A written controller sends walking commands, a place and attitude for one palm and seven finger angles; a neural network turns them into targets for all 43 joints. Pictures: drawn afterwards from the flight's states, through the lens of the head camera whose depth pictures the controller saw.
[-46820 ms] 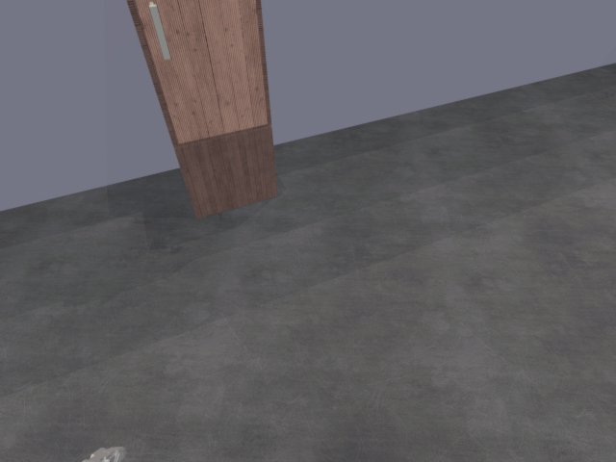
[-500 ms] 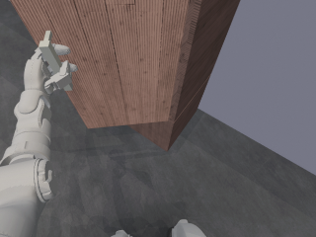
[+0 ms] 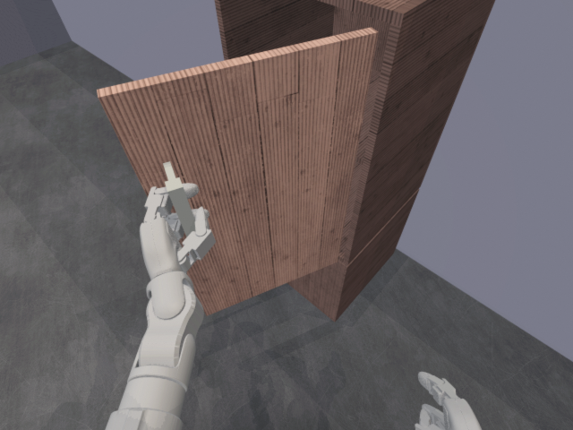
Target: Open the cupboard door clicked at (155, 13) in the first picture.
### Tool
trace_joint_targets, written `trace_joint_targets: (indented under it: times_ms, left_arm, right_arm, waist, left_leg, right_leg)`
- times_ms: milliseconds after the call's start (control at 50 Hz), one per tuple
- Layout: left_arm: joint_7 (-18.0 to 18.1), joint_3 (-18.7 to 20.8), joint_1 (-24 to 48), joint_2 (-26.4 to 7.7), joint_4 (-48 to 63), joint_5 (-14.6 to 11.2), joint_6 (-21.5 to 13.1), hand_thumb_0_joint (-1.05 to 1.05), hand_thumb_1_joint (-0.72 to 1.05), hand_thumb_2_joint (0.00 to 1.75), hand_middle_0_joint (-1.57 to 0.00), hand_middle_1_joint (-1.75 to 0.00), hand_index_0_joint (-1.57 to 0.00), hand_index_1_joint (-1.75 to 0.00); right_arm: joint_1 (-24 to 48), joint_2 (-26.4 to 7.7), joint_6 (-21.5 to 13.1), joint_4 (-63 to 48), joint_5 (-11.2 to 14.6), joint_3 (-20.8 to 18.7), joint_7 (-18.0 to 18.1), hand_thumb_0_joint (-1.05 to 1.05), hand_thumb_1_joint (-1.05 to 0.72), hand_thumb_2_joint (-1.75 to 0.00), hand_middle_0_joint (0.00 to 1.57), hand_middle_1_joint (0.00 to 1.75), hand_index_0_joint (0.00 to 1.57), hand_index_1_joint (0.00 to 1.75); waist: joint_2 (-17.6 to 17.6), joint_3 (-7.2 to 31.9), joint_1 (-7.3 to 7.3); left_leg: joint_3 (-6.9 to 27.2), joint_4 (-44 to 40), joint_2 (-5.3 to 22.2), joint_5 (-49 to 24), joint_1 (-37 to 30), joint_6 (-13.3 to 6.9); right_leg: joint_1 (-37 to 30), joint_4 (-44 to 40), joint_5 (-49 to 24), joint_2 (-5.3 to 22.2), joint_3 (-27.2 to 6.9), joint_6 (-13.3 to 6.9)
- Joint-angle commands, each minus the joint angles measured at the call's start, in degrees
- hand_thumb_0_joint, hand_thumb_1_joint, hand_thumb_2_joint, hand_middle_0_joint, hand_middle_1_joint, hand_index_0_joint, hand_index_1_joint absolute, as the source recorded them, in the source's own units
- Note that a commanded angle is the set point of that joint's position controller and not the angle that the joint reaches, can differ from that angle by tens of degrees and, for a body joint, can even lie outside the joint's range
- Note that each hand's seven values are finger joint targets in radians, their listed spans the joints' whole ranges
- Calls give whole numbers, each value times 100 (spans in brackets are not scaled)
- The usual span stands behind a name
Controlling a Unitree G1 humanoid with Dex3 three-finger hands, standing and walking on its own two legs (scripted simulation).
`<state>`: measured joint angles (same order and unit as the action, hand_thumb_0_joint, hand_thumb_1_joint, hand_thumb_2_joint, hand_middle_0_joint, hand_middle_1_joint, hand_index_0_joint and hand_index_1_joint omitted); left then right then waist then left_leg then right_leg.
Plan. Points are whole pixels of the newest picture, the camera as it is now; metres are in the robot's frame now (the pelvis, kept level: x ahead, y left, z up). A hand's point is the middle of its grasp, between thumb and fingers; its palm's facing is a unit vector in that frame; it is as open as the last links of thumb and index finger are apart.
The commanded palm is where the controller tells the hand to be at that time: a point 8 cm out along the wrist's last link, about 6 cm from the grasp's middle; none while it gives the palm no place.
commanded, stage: pull the door open along its arc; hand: left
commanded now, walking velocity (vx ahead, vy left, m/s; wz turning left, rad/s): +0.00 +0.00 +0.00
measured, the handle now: (184, 210) +0.41 +0.17 +0.08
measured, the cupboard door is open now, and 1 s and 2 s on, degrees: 67 85 88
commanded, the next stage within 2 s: open thumb and fingers to let go in 0.40 s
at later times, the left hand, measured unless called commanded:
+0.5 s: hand (257, 284) +0.28 +0.05 +0.09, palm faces +0.34 -0.94 -0.02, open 5.9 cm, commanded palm +0.24 +0.10 +0.08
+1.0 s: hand (250, 274) +0.30 +0.06 +0.09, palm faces +0.37 -0.93 -0.01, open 12.1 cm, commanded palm +0.25 +0.10 +0.08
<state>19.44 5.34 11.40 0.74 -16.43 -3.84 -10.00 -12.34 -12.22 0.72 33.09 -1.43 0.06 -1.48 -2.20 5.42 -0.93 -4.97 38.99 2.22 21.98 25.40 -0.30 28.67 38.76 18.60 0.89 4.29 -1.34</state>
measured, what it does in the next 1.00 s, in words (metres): stands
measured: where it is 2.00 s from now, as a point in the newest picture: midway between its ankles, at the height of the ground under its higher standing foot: outside the picture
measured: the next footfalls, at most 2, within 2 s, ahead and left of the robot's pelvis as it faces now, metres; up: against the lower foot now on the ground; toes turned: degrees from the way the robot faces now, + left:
none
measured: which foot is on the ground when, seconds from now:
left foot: down 0.00-1.00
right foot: down 0.00-1.00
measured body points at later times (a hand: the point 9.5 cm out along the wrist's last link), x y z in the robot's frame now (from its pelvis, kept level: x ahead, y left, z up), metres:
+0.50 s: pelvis +0.00 -0.03 +0.00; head +0.01 -0.05 +0.45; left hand +0.26 +0.10 +0.09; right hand +0.19 -0.23 -0.10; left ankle -0.03 +0.11 -0.72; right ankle +0.01 -0.10 -0.72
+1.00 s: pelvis -0.01 -0.02 +0.00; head -0.01 -0.04 +0.45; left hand +0.27 +0.11 +0.09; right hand +0.17 -0.22 -0.10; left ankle -0.03 +0.11 -0.72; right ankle +0.01 -0.10 -0.72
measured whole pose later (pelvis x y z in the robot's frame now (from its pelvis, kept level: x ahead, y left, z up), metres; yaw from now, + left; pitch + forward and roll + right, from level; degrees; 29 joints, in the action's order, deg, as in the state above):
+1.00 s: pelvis -0.01 -0.02 +0.00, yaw +3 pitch +3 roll +0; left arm 31.4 -11.8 1.8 6.5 -7.6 2.9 -3.7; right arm -9.3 -10.5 3.1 34.8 -3.5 1.0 1.4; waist -2.5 2.6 0.5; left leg -1.9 37.6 1.8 20.2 19.9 0.9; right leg 22.2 37.9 18.5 1.3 7.2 -2.7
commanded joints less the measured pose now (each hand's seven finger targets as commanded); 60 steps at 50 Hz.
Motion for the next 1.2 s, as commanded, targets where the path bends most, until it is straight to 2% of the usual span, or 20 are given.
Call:
trace_joint_targets:
  times_ms: [0, 40, 60, 200, 320, 360, 400, 460, 480, 540, 700, 880, 920, 960, 980, 1040, 1060, 1080, 1160, 1180]
  left_arm:
    - [874, -160, 1218, -403, 1567, 540, -90, 0, 90, 90, -40, -135, -40, -135]
    - [860, -571, 964, -74, 1835, 636, -50, 0, 90, 90, -40, -135, -40, -135]
    - [842, -700, 906, -21, 1875, 657, -19, 0, 90, 90, -40, -135, -40, -135]
    - [843, -1361, 10, 539, 2628, 599, 126, 0, 90, 90, -40, -135, -40, -135]
    - [1105, -1979, -827, 908, 3095, 935, 299, 0, 90, 90, -40, -135, -40, -135]
    - [1136, -2161, -1267, 1095, 3143, 879, 372, 0, 90, 90, -40, -135, -40, -135]
    - [1135, -2271, -1531, 1188, 3463, 813, 391, 0, 90, 90, -40, -135, -40, -135]
    - [1264, -2064, -950, 956, 3344, 841, 454, 0, 90, 90, -40, -135, -40, -135]
    - [1337, -1858, -327, 728, 3203, 831, 452, 0, 90, 90, -40, -135, -40, -135]
    - [1390, -1863, -265, 873, 2876, 842, 453, 0, 69, 81, -38, -133, -38, -133]
    - [1142, -1703, -9, 781, 2562, 752, 301, 0, 13, 57, -35, -127, -35, -127]
    - [1193, -1573, 477, 708, 2206, 766, 266, 0, -50, 30, -30, -120, -30, -120]
    - [1235, -1691, 400, 860, 2189, 799, 265, 0, -50, 30, -30, -120, -30, -120]
    - [1268, -1710, 479, 886, 2036, 808, 284, 0, -50, 30, -28, -110, -28, -110]
    - [1289, -1702, 603, 876, 2124, 818, 268, 0, -50, 30, -27, -105, -27, -105]
    - [1341, -1708, 575, 893, 2147, 818, 277, 0, -50, 30, -25, -90, -25, -90]
    - [1353, -1755, 494, 931, 2111, 834, 294, 0, -50, 30, -24, -85, -24, -85]
    - [1375, -1847, 653, 1015, 2078, 852, 304, 0, -50, 30, -23, -80, -23, -80]
    - [1473, -1831, 719, 1008, 2092, 885, 332, 0, -50, 30, -20, -60, -20, -60]
    - [1485, -1903, 763, 1082, 2089, 895, 347, 0, -50, 30, -19, -55, -19, -55]
  right_arm:
    - [239, -547, -60, -648, -106, -207, 153, 0, -90, -90, 20, 30, 20, 30]
    - [322, -492, -26, -678, -137, -198, 183, 0, -90, -90, 20, 30, 20, 30]
    - [328, -499, 0, -687, -141, -192, 207, 0, -90, -90, 20, 30, 20, 30]
    - [668, -374, 15, -853, -162, -125, 258, 0, -90, -90, 20, 30, 20, 30]
    - [793, -299, 3, -951, -180, -129, 187, 0, -90, -90, 20, 30, 20, 30]
    - [862, -280, -21, -983, -163, -116, 152, 0, -90, -90, 20, 30, 20, 30]
    - [912, -252, -42, -1016, -151, -110, 111, 0, -90, -90, 20, 30, 20, 30]
    - [932, -263, -23, -908, -149, -77, 154, 0, -90, -90, 20, 30, 20, 30]
    - [993, -295, -7, -840, -162, -57, 207, 0, -90, -90, 20, 30, 20, 30]
    - [1021, -254, -33, -804, -194, -49, 254, 0, -90, -90, 20, 30, 20, 30]
    - [933, -255, -38, -761, -193, -50, 325, 0, -90, -90, 20, 30, 20, 30]
    - [1024, -254, -9, -739, -186, -26, 355, 0, -90, -90, 20, 30, 20, 30]
    - [1017, -253, -13, -767, -179, -47, 328, 0, -90, -90, 20, 30, 20, 30]
    - [996, -278, -17, -740, -178, -49, 312, 0, -90, -90, 20, 30, 20, 30]
    - [1002, -280, -14, -739, -182, -56, 304, 0, -90, -90, 20, 30, 20, 30]
    - [967, -281, -20, -747, -183, -69, 285, 0, -90, -90, 20, 30, 20, 30]
    - [1007, -284, -4, -759, -172, -67, 277, 0, -90, -90, 20, 30, 20, 30]
    - [1009, -278, -7, -739, -162, -52, 264, 0, -90, -90, 20, 30, 20, 30]
    - [1010, -287, -1, -722, -172, -76, 242, 0, -90, -90, 20, 30, 20, 30]
    - [1042, -275, 1, -728, -169, -71, 230, 0, -90, -90, 20, 30, 20, 30]
  waist:
    - [448, 1372, 112]
    - [361, 1388, 121]
    - [568, 1371, 71]
    - [578, 1064, 141]
    - [691, 902, 158]
    - [788, 835, 200]
    - [653, 914, 237]
    - [720, 766, 158]
    - [724, 595, 69]
    - [775, 716, 142]
    - [918, 951, 179]
    - [680, 768, 188]
    - [655, 830, 211]
    - [797, 752, 178]
    - [644, 825, 165]
    - [756, 936, 194]
    - [680, 878, 226]
    - [668, 765, 161]
    - [687, 884, 207]
    - [542, 874, 197]
  left_leg:
    - [257, -463, -173, -1744, -418, -27]
    - [258, -445, -175, -1895, -564, -25]
    - [286, -445, -164, -1854, -596, -35]
    - [324, -493, -193, -1813, -755, -34]
    - [392, -390, -202, -1771, -736, -46]
    - [412, -351, -213, -1703, -714, -42]
    - [410, -313, -232, -1705, -733, -33]
    - [440, -267, -264, -1583, -682, -32]
    - [458, -254, -283, -1396, -602, -40]
    - [451, -221, -330, -1241, -596, -51]
    - [459, -359, -319, -1312, -617, -58]
    - [445, -437, -313, -1084, -621, -62]
    - [449, -470, -286, -1176, -648, -56]
    - [471, -475, -267, -1152, -630, -56]
    - [458, -483, -260, -1165, -664, -51]
    - [462, -485, -255, -1207, -627, -40]
    - [475, -498, -243, -1192, -623, -37]
    - [485, -510, -229, -1160, -635, -39]
    - [505, -512, -217, -1167, -629, -24]
    - [486, -507, -212, -1161, -655, -23]
  right_leg:
    - [-1477, -496, -1898, 4, -215, 30]
    - [-1551, -486, -2094, 11, -198, 3]
    - [-1583, -542, -2097, 22, -199, 14]
    - [-1714, -649, -2171, 72, -205, 24]
    - [-1667, -627, -2144, 121, -230, 11]
    - [-1693, -683, -2139, 128, -236, 21]
    - [-1768, -658, -2263, 157, -270, 33]
    - [-1615, -709, -2065, 157, -279, 31]
    - [-1418, -779, -1691, 174, -321, 38]
    - [-1403, -889, -1376, 230, -433, 71]
    - [-1631, -859, -1659, 244, -448, 109]
    - [-1407, -992, -876, 210, -423, 31]
    - [-1395, -872, -959, 149, -298, -12]
    - [-1320, -864, -916, 122, -243, -5]
    - [-1302, -819, -905, 114, -234, -14]
    - [-1375, -760, -935, 86, -196, -35]
    - [-1349, -778, -887, 77, -193, -49]
    - [-1246, -753, -836, 71, -156, -47]
    - [-1266, -720, -759, 37, -128, -71]
    - [-1210, -693, -754, 36, -123, -74]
